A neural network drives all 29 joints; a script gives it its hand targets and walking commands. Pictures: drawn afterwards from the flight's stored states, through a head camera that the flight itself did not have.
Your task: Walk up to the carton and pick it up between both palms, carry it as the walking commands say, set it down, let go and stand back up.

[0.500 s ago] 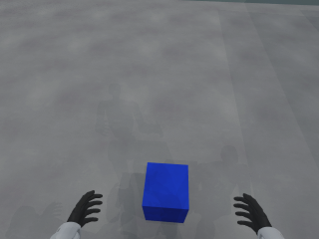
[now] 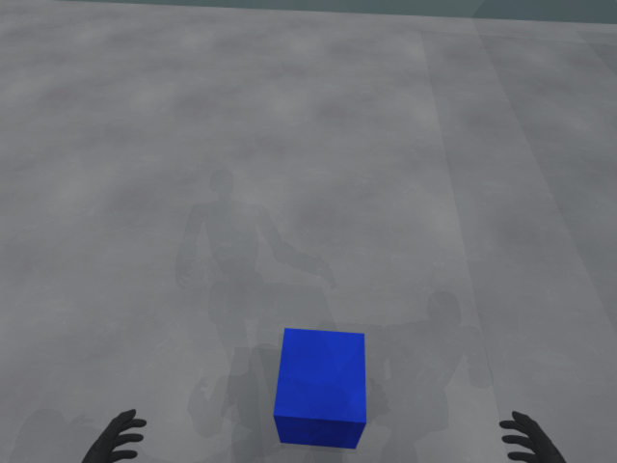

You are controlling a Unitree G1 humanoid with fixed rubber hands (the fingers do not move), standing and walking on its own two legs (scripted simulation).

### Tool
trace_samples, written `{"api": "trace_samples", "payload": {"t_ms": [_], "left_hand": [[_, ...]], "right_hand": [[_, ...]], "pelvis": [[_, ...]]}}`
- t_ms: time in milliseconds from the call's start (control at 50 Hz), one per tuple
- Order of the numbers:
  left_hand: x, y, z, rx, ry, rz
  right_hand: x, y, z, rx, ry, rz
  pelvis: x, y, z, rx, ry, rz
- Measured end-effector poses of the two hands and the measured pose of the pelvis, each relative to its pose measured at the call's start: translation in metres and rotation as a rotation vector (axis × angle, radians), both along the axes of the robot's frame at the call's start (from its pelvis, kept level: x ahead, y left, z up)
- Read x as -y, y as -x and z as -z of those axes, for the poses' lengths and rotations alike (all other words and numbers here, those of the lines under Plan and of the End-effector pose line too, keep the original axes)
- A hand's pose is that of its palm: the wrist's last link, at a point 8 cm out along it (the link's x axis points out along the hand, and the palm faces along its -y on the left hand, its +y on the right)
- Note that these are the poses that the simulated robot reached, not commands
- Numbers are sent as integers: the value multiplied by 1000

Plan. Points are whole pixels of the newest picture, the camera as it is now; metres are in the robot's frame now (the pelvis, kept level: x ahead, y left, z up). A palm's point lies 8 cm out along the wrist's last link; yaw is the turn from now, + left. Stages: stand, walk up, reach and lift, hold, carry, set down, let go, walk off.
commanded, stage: stand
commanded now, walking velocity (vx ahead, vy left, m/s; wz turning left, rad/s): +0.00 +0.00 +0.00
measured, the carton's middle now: (320, 390) +0.41 -0.01 -0.63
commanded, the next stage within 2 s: none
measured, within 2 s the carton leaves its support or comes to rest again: neither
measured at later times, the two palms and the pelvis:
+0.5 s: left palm out of the picture +0.10 +0.30 -0.09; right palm out of the picture +0.10 -0.30 -0.09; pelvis -0.01 +0.00 +0.01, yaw +0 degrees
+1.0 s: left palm out of the picture +0.06 +0.31 -0.09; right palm out of the picture +0.07 -0.31 -0.09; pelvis -0.03 +0.00 +0.01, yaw +0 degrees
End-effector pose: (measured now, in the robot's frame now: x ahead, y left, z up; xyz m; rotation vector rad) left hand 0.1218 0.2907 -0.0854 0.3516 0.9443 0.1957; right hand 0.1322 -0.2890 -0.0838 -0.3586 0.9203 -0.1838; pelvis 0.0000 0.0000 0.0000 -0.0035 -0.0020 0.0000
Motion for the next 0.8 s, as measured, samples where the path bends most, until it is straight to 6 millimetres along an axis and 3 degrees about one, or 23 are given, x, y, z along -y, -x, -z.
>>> {"api": "trace_samples", "payload": {"t_ms": [280,800], "left_hand": [[-3,9,4,-38,0,-10],[-14,49,8,-127,-12,-28]], "right_hand": [[4,16,5,-51,3,21],[15,57,9,-139,14,48]], "pelvis": [[0,2,-3,16,-2,1],[-1,21,-7,40,-2,3]]}}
